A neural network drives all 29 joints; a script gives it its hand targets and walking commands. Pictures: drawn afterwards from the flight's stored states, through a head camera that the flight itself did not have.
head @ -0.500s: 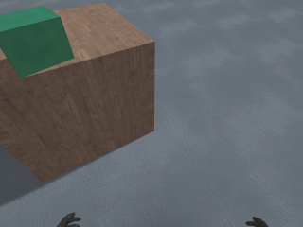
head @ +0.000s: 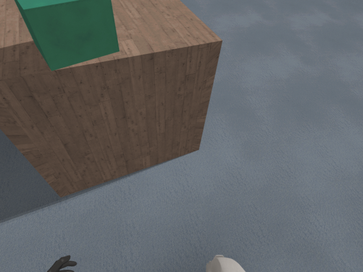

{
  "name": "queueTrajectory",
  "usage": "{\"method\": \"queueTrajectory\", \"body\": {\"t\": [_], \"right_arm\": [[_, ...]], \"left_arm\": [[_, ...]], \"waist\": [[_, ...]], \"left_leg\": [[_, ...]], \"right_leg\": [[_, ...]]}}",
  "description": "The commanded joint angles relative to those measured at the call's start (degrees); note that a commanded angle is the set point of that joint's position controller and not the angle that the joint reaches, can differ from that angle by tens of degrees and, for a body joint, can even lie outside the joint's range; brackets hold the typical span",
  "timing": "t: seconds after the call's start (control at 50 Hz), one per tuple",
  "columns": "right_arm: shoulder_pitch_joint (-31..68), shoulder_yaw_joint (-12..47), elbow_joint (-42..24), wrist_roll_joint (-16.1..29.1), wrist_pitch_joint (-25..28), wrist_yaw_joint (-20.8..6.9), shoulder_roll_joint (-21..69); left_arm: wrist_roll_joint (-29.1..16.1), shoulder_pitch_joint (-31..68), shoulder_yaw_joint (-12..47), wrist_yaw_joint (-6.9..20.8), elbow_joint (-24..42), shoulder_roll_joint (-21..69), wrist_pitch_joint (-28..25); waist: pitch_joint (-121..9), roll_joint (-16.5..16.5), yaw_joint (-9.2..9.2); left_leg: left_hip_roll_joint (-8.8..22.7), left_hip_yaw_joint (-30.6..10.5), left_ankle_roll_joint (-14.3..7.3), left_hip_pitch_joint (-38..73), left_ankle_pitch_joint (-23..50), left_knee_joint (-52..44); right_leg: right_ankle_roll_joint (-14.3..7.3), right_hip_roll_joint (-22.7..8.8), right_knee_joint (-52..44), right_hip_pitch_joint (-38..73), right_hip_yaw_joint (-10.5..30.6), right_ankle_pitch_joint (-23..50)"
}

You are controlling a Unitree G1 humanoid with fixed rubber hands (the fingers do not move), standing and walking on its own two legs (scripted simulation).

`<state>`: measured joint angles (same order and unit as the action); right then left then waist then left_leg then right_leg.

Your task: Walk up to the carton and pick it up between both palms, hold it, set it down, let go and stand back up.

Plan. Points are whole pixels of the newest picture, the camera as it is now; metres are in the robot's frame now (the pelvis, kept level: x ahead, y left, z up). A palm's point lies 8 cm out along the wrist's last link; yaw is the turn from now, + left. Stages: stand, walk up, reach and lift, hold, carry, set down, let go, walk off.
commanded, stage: walk up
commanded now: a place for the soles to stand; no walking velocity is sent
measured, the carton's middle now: (69, 22) +0.84 +0.39 +0.11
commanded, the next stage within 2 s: none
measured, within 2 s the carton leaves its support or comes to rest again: neither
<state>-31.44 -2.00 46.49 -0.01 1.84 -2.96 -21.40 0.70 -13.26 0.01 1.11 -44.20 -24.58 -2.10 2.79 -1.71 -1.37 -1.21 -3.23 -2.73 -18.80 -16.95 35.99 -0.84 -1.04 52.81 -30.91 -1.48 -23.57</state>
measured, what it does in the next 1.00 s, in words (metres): steps on the spot: right foot, then left foot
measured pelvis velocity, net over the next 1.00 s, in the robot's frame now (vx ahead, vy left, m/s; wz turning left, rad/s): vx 0.02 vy -0.06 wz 0.16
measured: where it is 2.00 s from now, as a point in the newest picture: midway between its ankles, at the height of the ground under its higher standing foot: outside the picture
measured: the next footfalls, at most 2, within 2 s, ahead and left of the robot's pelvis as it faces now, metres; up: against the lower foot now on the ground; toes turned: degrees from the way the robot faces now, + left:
right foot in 0.22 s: +0.14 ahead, -0.16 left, +0.00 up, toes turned +1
left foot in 0.54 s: +0.06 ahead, +0.07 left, +0.00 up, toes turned +6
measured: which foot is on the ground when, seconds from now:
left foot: down 0.00-0.24, up 0.26-0.52, down 0.54-1.00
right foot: up 0.00-0.20, down 0.22-0.56, up 0.58-0.96, down 0.98-1.00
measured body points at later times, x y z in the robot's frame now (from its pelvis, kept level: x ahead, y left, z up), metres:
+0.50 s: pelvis +0.00 -0.04 -0.01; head -0.02 -0.04 +0.44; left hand +0.09 +0.28 -0.10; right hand +0.07 -0.36 -0.11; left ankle +0.00 +0.07 -0.71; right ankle +0.10 -0.15 -0.73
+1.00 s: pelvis +0.02 -0.06 -0.01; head +0.03 -0.06 +0.44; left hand +0.08 +0.26 -0.11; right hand +0.06 -0.37 -0.12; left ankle +0.02 +0.06 -0.73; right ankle +0.09 -0.17 -0.73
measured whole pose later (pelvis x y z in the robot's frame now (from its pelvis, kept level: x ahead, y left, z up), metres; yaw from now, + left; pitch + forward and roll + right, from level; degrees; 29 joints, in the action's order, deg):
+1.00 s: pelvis +0.02 -0.06 -0.01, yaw +9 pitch +0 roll +1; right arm -26.5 -2.0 46.5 0.0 1.5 -3.0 -22.6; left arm 0.7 -14.6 0.0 1.1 -44.1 -24.0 -2.8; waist 1.2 -1.2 -1.7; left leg -1.9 -2.6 -1.7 -18.7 -17.8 36.9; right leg -1.8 -2.7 35.1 -21.6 -3.8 -15.8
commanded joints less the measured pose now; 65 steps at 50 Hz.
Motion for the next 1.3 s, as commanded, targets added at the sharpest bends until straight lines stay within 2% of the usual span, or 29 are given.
{"method": "queueTrajectory", "body": {"t": [0.0,0.1,0.16,0.2,0.22,0.24,0.26,0.34,0.42,0.46,0.48,0.5,0.52,0.54,0.56,0.64,0.7,0.74,0.8,0.86,0.92,0.94,0.96,0.98,1.02,1.06,1.16,1.22,1.28], "right_arm": [[-1.9,-5.4,-6.7,-1.1,1.8,3.0,-16.5],[3.0,-4.6,-7.0,-1.0,1.4,2.8,-14.9],[5.8,-3.4,-8.8,-0.2,0.9,2.4,-11.8],[7.8,-2.4,-8.7,-0.6,0.3,2.3,-8.4],[5.4,-2.9,-7.8,-2.0,-0.3,1.9,-10.7],[5.3,-4.1,-6.1,-1.8,-1.0,1.3,-15.0],[6.9,-4.9,-5.9,-2.0,-1.4,0.8,-15.8],[0.2,-6.1,-1.7,-1.3,-1.8,-1.2,-15.5],[3.1,-4.7,-2.8,-0.9,-1.5,-1.2,-12.0],[-2.3,-4.7,-0.2,-1.1,-0.6,-0.5,-12.2],[-7.5,-5.1,2.0,-1.5,0.1,0.1,-13.3],[-8.4,-6.0,2.4,-2.1,0.5,0.8,-16.7],[-3.9,-6.6,-1.3,-3.3,0.7,1.3,-19.5],[1.6,-7.0,-3.9,-3.0,0.8,1.8,-21.6],[4.0,-6.9,-5.0,-2.3,1.0,1.9,-22.7],[2.1,-5.1,-6.2,-1.9,2.0,2.0,-17.1],[-2.0,-5.5,-6.0,-1.7,2.2,1.9,-17.0],[-2.6,-5.6,-5.5,-1.3,1.8,2.1,-16.5],[-2.1,-5.8,-5.9,-1.9,1.5,1.8,-17.3],[-1.8,-5.3,-6.5,-1.6,0.8,1.4,-16.4],[3.5,-3.3,-7.0,-1.0,0.4,1.0,-12.9],[4.3,-2.4,-8.1,-0.6,0.7,1.0,-10.0],[5.0,-1.7,-8.2,-1.1,0.6,0.8,-7.1],[6.6,-2.6,-7.6,-2.6,-0.1,1.1,-10.5],[5.4,-4.7,-5.2,-2.3,-1.2,0.2,-15.6],[2.7,-5.6,-4.1,-1.7,-1.6,-0.8,-16.8],[6.9,-4.7,-4.0,-1.3,-1.6,-1.4,-13.1],[10.7,-3.9,-4.9,-1.4,-1.0,-1.3,-13.2],[7.3,-4.3,-3.8,-1.3,-0.2,-1.0,-13.9]], "left_arm": [[-0.1,5.0,-4.9,0.1,5.0,-7.8,-2.1],[-0.1,0.2,-5.3,-0.9,3.5,-7.6,-2.8],[0.1,-8.7,-6.0,-1.7,-0.4,-10.2,-3.4],[1.7,-9.5,-7.4,-2.3,-0.9,-16.1,-3.4],[1.7,-3.6,-8.1,-2.3,2.0,-18.5,-3.4],[0.8,-1.3,-8.0,-2.1,2.4,-19.6,-3.3],[0.7,-0.9,-8.3,-2.0,2.1,-20.2,-3.3],[1.2,4.6,-8.0,-0.8,4.1,-18.0,-2.1],[1.9,0.9,-8.4,-0.4,4.7,-17.0,-1.4],[1.9,2.1,-8.2,-0.2,5.0,-17.4,-1.1],[1.9,3.6,-7.9,-0.2,5.1,-14.6,-0.4],[1.1,3.3,-6.2,-0.5,5.3,-11.2,-0.2],[0.0,3.8,-4.8,-0.3,6.7,-7.8,0.1],[0.0,3.2,-5.6,-0.6,5.0,-11.4,0.1],[-0.1,5.0,-6.0,-0.4,5.3,-14.3,0.1],[-0.3,-0.3,-6.3,0.3,2.9,-12.5,-1.0],[-0.4,-0.6,-6.0,0.2,3.1,-10.6,-1.5],[0.0,0.5,-5.6,0.1,3.2,-9.7,-1.6],[0.2,2.5,-5.6,-0.1,3.7,-9.5,-1.3],[0.0,-1.0,-5.6,-0.8,2.4,-9.7,-2.9],[-0.2,-10.7,-6.3,-1.6,-0.6,-10.2,-4.3],[0.7,-14.3,-7.3,-1.9,-1.2,-12.6,-4.4],[1.0,-17.4,-8.9,-2.6,-1.8,-18.2,-4.5],[1.3,-10.2,-9.1,-3.0,0.1,-20.3,-4.4],[0.2,-3.3,-8.6,-3.0,0.9,-20.1,-4.3],[-0.1,-1.0,-7.5,-2.4,2.0,-16.7,-4.3],[0.0,-5.3,-7.9,-1.6,2.8,-16.9,-4.3],[0.2,-4.6,-8.2,-0.9,3.8,-17.3,-3.5],[0.1,-2.6,-8.7,-0.4,4.7,-18.1,-2.8]], "waist": [[-6.2,14.2,-3.26],[-2.9,13.2,-0.58],[-9.3,7.4,3.39],[-5.4,-6.8,5.15],[-2.2,-2.9,1.92],[0.3,-2.5,1.18],[6.2,-2.7,1.07],[5.8,-11.0,-3.45],[3.3,-11.0,0.74],[-1.8,-6.3,-3.04],[-4.5,0.6,-4.96],[-0.9,12.6,-5.36],[2.7,17.6,-3.41],[3.1,10.4,-1.75],[6.2,9.4,-2.20],[3.9,12.0,-0.71],[-5.0,12.7,-2.20],[-6.6,8.9,-2.54],[-3.8,13.8,-4.07],[-2.7,12.2,-2.41],[-4.5,7.5,3.66],[-7.8,0.8,4.74],[-6.2,-9.5,6.45],[-0.2,-0.1,3.81],[6.2,0.1,1.25],[8.8,-1.7,-1.28],[9.4,-5.3,1.81],[6.3,-7.8,4.09],[-0.5,-8.6,2.74]], "left_leg": [[9.4,-20.2,-9.9,18.0,20.9,-10.5],[8.5,-17.6,-8.6,4.8,29.8,-5.9],[3.3,-12.2,-3.8,-5.6,9.8,2.5],[-3.5,-2.5,-0.1,-22.5,-13.3,18.1],[0.7,-1.9,0.3,-25.0,-12.2,23.9],[4.0,-1.9,0.2,-21.2,-11.1,25.0],[4.8,-2.2,0.3,-20.1,-10.2,24.7],[2.7,5.3,1.5,-0.4,-8.3,20.5],[2.7,6.6,1.7,-2.0,-13.7,6.3],[1.3,9.1,-0.9,4.1,-7.8,-4.3],[0.5,4.1,-2.0,8.4,-7.8,-12.2],[3.8,-9.3,-3.7,12.8,-12.9,-17.5],[14.1,-34.5,-5.6,11.3,-28.2,-25.6],[16.6,-38.7,-7.5,5.6,-35.3,-28.3],[17.4,-40.2,-7.4,0.6,-39.0,-31.1],[10.7,-26.3,-3.7,10.0,-14.8,-23.4],[9.6,-21.6,-6.7,19.3,0.5,-16.3],[9.5,-19.7,-7.8,18.5,1.3,-15.5],[10.9,-22.0,-9.4,14.7,-1.9,-16.9],[11.8,-21.7,-10.7,9.9,2.8,-13.1],[5.6,-10.8,-5.9,-4.3,7.2,-1.9],[1.4,-7.3,-3.8,-11.2,0.1,8.6],[-5.5,-4.7,-0.7,-24.3,-12.1,19.5],[-0.6,-4.6,1.4,-27.4,-10.0,26.0],[4.5,-4.5,1.1,-24.1,-6.2,24.8],[4.3,-3.1,2.0,-16.9,-1.1,24.9],[5.4,-1.2,3.6,-17.2,1.1,20.3],[6.4,2.3,3.9,-14.2,-2.3,10.0],[4.2,6.1,3.3,-4.9,-4.2,3.1]], "right_leg": [[0.1,1.3,-6.0,-6.3,0.9,2.6],[-1.0,2.9,-14.8,8.3,0.2,7.6],[-3.4,-0.7,-25.6,29.0,4.3,18.9],[-9.4,-18.1,-34.9,34.5,24.1,-3.7],[-12.4,-25.8,-40.9,27.2,31.8,-24.6],[-12.9,-26.5,-43.4,20.8,31.4,-33.2],[-11.4,-26.1,-45.5,12.3,30.7,-36.1],[-9.0,-15.1,-43.3,-1.0,9.9,-24.2],[-10.5,-14.0,-36.5,8.6,8.1,-18.4],[-9.6,-13.3,-30.0,11.5,6.4,-16.2],[-6.8,-10.2,-17.6,10.3,3.7,-16.3],[-4.0,-4.7,-4.9,-1.8,-1.0,-14.2],[0.1,1.7,5.8,-13.7,-2.0,-7.2],[0.7,-0.4,6.8,-13.6,3.0,-4.8],[-0.1,-1.4,7.7,-11.7,3.7,-3.5],[0.4,-2.0,4.6,-12.1,3.4,1.8],[0.1,-1.4,-1.7,-9.2,2.1,1.0],[0.2,-0.3,-4.7,-7.5,0.9,2.3],[0.5,0.3,-7.9,-4.1,0.6,-0.6],[-0.7,0.7,-12.8,0.0,0.6,-1.2],[-1.3,0.8,-28.1,23.3,0.4,12.2],[-1.9,-5.2,-31.3,32.8,8.7,7.2],[-4.6,-20.4,-37.6,37.4,28.3,-6.4],[-8.9,-26.9,-42.7,29.2,32.8,-20.7],[-8.4,-26.9,-45.7,16.8,27.6,-29.7],[-5.7,-19.9,-45.4,11.4,17.2,-23.3],[-11.2,-18.0,-42.9,15.3,10.1,-14.0],[-12.0,-18.0,-38.5,20.6,6.8,-6.4],[-10.9,-15.6,-31.1,23.0,3.4,-1.8]]}}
